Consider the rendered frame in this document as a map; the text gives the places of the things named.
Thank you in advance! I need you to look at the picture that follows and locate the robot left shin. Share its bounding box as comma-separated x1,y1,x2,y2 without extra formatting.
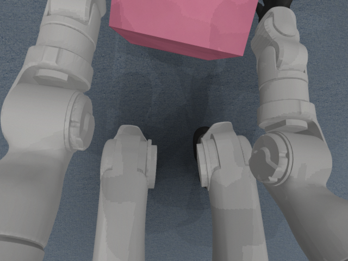
100,125,147,181

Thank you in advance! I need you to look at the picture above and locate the left robot upper arm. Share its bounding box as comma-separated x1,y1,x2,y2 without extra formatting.
0,83,95,261

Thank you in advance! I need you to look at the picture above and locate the robot left forearm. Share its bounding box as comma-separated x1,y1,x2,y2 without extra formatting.
1,0,107,139

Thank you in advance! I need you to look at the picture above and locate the right robot upper arm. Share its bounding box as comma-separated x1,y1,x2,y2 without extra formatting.
248,131,348,261

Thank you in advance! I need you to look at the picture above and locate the carton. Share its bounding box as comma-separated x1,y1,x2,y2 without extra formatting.
109,0,258,60

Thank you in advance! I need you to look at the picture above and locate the robot shin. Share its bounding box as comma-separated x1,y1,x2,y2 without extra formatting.
203,122,252,165
100,125,147,181

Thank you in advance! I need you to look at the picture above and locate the robot right shin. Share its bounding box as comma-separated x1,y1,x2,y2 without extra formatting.
203,122,252,165

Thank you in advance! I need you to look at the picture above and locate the robot right hand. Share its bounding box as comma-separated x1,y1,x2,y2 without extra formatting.
256,0,293,23

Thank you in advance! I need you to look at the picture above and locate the robot right forearm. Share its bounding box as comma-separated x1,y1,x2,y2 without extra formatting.
251,7,327,145

